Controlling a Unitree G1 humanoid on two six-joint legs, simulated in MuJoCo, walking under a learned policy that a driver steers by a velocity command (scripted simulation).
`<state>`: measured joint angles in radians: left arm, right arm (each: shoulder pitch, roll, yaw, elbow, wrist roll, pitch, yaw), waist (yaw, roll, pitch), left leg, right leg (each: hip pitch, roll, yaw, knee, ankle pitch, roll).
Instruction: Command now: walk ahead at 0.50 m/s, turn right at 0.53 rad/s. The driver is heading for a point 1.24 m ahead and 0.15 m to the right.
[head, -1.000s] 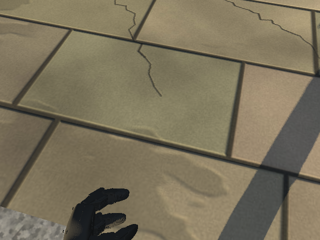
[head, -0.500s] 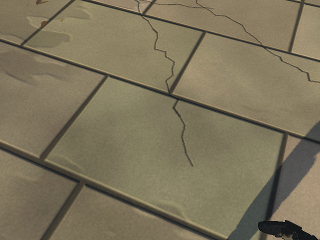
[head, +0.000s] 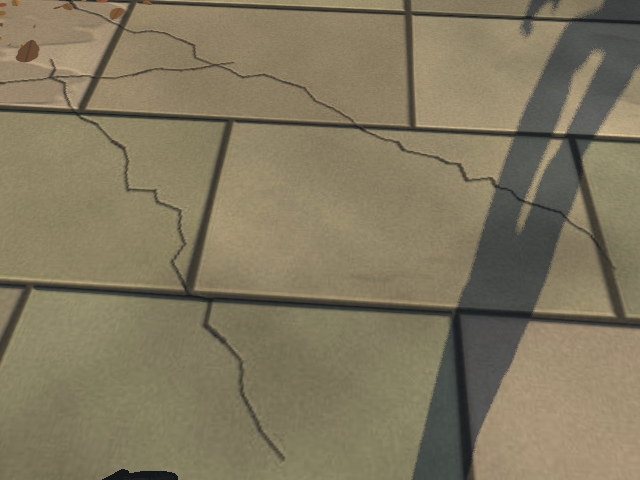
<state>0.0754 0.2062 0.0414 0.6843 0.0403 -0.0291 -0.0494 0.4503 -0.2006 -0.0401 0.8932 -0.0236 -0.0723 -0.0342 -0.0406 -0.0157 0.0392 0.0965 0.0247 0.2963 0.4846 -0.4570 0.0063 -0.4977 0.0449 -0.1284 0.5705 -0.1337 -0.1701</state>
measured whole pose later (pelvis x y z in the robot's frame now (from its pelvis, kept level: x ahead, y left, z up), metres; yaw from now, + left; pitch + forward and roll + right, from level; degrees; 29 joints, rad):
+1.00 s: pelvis +0.52 -0.06 +0.03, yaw -19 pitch +2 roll +2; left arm 0.04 0.23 0.01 0.72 0.03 -0.04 -0.04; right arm 0.49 -0.21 -0.03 0.91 -0.01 -0.08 0.01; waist -0.09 -0.04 0.02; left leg 0.02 -0.07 0.01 0.25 -0.29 0.05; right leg -0.57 -0.05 -0.01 0.62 -0.08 -0.02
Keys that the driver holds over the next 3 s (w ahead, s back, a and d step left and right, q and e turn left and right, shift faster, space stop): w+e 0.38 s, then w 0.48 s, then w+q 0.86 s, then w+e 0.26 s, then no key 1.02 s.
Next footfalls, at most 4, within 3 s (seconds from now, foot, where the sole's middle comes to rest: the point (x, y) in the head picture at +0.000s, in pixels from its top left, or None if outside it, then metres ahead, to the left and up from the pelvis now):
0.56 left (300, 463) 0.49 0.05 -0.75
1.08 right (424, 374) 0.67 -0.23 -0.75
1.60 left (336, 268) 0.96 -0.05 -0.75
2.16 right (374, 177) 1.28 -0.18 -0.75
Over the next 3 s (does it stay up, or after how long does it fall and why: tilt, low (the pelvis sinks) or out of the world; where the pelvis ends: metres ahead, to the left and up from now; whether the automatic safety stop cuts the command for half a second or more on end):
stays up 1.21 -0.08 0.03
